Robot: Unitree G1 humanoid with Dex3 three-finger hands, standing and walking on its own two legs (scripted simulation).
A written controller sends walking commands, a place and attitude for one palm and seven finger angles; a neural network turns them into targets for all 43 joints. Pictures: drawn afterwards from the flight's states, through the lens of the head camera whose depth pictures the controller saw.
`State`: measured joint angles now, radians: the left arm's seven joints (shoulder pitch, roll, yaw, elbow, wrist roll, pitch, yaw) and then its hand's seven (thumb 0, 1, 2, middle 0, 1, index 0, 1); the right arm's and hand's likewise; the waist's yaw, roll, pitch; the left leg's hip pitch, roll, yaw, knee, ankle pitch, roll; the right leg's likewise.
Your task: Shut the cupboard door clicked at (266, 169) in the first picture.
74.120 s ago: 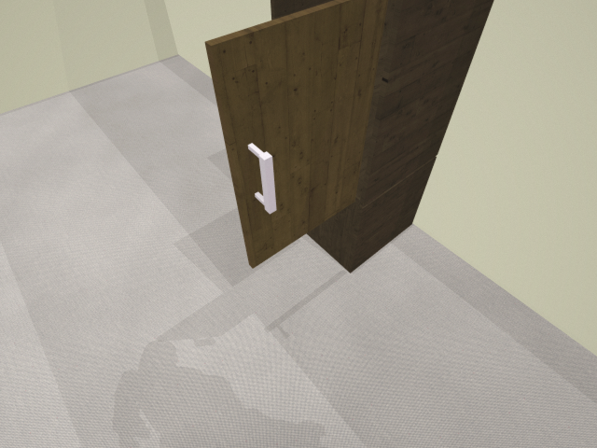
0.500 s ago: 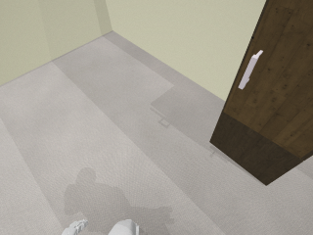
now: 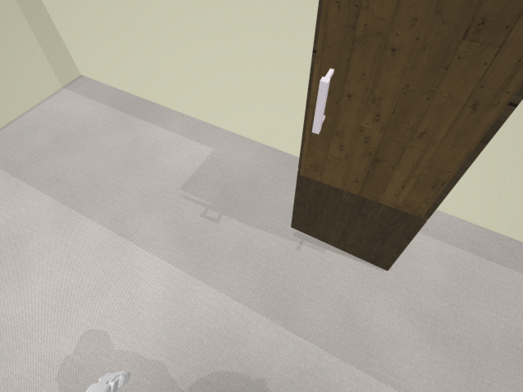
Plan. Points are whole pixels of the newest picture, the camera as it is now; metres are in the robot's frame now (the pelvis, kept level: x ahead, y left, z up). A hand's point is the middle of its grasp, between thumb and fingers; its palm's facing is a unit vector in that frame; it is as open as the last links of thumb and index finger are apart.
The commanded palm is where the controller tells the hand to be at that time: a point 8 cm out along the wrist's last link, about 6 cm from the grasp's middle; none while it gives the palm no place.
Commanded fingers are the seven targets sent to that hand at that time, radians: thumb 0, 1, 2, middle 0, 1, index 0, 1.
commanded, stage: turn to face it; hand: left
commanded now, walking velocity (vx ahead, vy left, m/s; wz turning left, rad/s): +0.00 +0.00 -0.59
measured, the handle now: (323, 102) +0.73 -0.10 -0.01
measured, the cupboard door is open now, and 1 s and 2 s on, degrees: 3 3 3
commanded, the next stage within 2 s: take the last steps up to it in 0.56 s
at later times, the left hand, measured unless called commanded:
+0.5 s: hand (156, 379) +0.15 +0.20 -0.17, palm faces -0.20 -0.96 -0.19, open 7.4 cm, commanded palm none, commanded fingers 0.00 0.90 0.90 -0.20 -0.30 -0.20 -0.30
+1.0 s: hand (181, 375) +0.16 +0.16 -0.17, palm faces -0.31 -0.94 -0.15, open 7.4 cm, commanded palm none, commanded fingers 0.00 0.90 0.90 -0.20 -0.30 -0.20 -0.30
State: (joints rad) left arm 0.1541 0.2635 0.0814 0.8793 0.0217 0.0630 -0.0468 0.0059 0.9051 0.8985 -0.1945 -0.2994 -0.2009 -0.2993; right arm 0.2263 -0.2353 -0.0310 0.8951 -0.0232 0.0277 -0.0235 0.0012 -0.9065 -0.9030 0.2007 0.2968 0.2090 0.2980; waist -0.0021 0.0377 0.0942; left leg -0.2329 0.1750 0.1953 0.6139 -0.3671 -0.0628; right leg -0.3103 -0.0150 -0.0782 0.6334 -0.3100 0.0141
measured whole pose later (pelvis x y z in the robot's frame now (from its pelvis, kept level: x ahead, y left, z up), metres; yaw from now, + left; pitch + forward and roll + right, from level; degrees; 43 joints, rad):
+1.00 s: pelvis +0.08 +0.00 +0.01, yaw -20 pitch +1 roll -2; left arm 0.29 0.18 0.05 1.03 0.03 0.00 -0.01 0.00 0.90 0.90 -0.20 -0.30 -0.21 -0.30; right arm 0.30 -0.21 -0.03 0.99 -0.02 0.00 0.00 0.00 -0.91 -0.90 0.19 0.30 0.20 0.30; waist -0.02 -0.01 0.01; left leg -0.33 0.07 0.10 0.63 -0.32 -0.03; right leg -0.14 0.00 -0.02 0.46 -0.33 0.00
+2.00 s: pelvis +0.22 -0.10 +0.01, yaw -22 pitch +0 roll -1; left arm 0.18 0.21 0.06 0.99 0.02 0.05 0.03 0.00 0.91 0.90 -0.20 -0.30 -0.20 -0.30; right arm 0.10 -0.18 -0.02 0.95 -0.02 0.03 -0.04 0.00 -0.91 -0.90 0.20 0.30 0.21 0.30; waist 0.02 0.00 0.10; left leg -0.31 0.04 0.05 0.50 -0.19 0.01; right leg -0.32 0.01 0.00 0.84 -0.51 0.01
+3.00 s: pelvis +0.22 -0.11 +0.01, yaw -23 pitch -1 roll +0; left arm 0.25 0.20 0.00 1.09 0.02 -0.02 0.02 0.00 0.90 0.90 -0.20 -0.30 -0.20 -0.30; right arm 0.19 -0.20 0.00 1.06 -0.01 -0.02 -0.02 0.00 -0.91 -0.90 0.20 0.30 0.20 0.30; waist 0.01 -0.01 0.03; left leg -0.27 0.02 0.02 0.49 -0.20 -0.02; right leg -0.15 -0.02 0.04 0.50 -0.34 0.02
